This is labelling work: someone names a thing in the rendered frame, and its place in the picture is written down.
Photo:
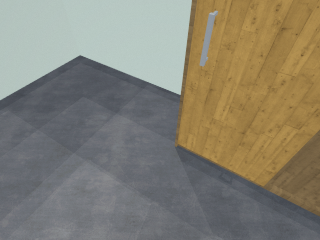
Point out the wardrobe door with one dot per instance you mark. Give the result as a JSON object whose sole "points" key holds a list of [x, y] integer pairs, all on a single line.
{"points": [[256, 101], [300, 176]]}

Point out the handle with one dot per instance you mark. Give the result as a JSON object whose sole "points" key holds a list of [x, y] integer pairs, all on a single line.
{"points": [[207, 38]]}

